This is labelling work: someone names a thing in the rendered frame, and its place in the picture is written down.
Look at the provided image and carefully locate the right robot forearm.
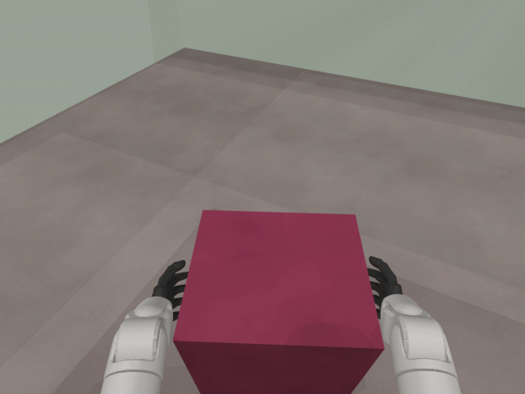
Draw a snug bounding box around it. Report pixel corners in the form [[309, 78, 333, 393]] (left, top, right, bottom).
[[381, 294, 461, 394]]

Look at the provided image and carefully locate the carton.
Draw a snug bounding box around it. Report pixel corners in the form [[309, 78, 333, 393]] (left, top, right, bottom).
[[173, 210, 385, 394]]

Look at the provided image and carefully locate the robot left hand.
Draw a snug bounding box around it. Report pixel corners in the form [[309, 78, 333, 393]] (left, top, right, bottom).
[[152, 260, 189, 321]]

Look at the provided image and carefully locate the left robot forearm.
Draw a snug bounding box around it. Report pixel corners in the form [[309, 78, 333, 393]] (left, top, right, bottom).
[[101, 296, 173, 394]]

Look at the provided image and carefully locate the robot right hand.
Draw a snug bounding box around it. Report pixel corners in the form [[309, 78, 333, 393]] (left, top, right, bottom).
[[367, 256, 403, 319]]

